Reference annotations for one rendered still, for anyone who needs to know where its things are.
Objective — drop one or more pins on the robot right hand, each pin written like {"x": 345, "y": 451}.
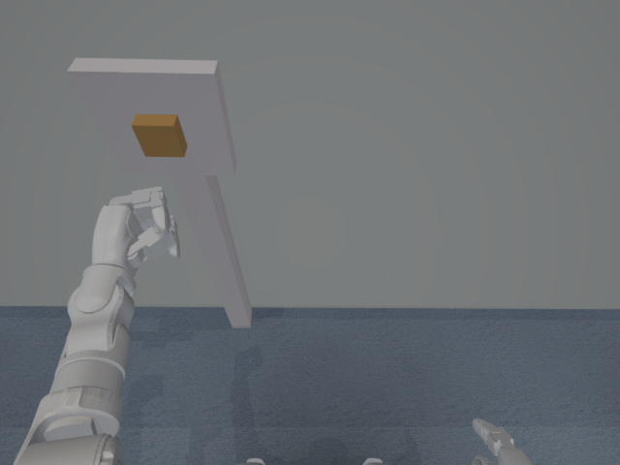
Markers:
{"x": 500, "y": 443}

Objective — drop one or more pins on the robot left upper arm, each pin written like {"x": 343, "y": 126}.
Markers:
{"x": 99, "y": 449}

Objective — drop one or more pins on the left robot forearm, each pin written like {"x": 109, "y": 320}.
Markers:
{"x": 84, "y": 398}

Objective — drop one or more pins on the button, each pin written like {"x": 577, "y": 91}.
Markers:
{"x": 160, "y": 135}

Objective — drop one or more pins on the robot left hand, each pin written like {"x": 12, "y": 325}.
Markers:
{"x": 118, "y": 229}

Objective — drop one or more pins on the panel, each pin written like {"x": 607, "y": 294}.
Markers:
{"x": 115, "y": 90}

